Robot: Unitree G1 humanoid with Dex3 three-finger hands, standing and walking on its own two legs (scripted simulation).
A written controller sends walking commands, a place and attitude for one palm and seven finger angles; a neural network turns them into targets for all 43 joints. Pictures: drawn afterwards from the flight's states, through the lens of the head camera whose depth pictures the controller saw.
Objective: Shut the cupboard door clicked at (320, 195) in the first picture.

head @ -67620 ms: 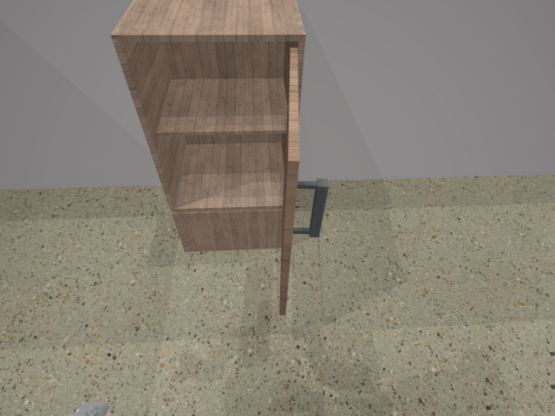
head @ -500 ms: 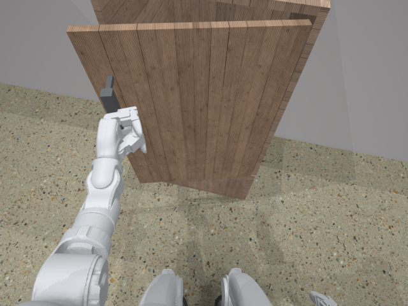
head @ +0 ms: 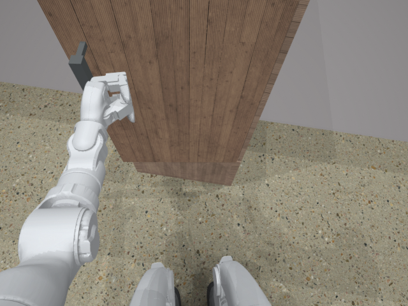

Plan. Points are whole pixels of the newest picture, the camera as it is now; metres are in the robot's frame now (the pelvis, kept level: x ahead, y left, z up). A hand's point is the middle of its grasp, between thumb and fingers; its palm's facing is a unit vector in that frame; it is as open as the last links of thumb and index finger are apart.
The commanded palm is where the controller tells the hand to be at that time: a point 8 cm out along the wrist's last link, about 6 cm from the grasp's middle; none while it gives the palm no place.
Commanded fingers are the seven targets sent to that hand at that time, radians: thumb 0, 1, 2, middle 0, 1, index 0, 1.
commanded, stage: push the door shut along its arc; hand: left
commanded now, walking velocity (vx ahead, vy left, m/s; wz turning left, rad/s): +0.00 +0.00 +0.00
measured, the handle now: (93, 83) +0.56 +0.18 +0.06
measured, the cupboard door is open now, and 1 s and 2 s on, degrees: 9 0 0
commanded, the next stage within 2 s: pull the fist back off the door in 0.92 s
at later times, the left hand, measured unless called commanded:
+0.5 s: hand (137, 81) +0.55 +0.09 +0.06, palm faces -0.24 -0.97 -0.04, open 3.1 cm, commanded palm +0.55 +0.13 +0.06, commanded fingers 0.00 0.90 0.90 -1.30 -1.50 -1.30 -1.50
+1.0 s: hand (142, 72) +0.58 +0.08 +0.06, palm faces -0.33 -0.94 -0.04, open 3.1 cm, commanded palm +0.61 +0.07 +0.06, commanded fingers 0.00 0.90 0.90 -1.30 -1.50 -1.30 -1.50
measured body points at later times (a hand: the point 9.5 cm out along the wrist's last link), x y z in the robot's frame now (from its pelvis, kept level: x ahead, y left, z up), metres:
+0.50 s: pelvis +0.00 +0.00 -0.01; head +0.17 +0.01 +0.41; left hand +0.56 +0.15 +0.07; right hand -0.03 -0.26 -0.12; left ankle +0.04 +0.08 -0.63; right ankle +0.03 -0.09 -0.63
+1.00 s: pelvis +0.00 +0.01 -0.03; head +0.18 +0.04 +0.38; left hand +0.59 +0.14 +0.07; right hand -0.04 -0.25 -0.12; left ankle +0.04 +0.08 -0.63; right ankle +0.03 -0.09 -0.63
